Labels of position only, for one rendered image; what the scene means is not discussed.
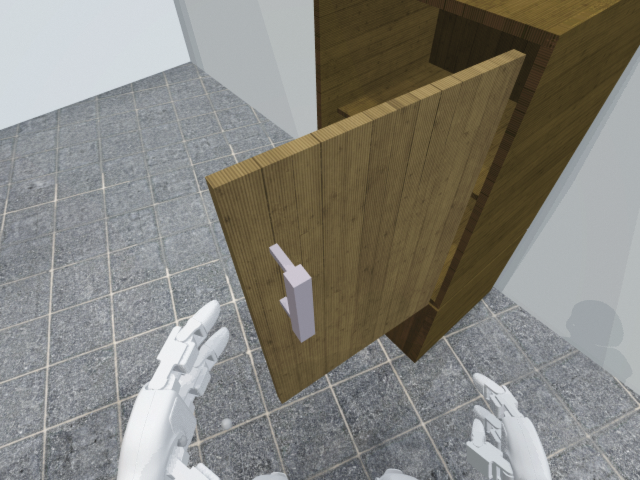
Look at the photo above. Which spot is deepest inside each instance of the cupboard door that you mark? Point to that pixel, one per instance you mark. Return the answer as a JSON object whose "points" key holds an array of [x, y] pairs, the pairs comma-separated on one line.
{"points": [[369, 206]]}

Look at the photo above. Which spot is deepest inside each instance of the robot right hand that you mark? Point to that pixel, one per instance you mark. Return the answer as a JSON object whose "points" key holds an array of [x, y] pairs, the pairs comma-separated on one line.
{"points": [[514, 438]]}

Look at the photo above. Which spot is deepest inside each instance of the robot left hand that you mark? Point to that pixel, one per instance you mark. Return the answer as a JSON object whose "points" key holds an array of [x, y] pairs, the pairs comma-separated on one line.
{"points": [[163, 410]]}

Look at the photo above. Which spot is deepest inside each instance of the handle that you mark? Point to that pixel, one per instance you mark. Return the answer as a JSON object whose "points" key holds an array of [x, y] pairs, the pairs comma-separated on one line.
{"points": [[299, 301]]}

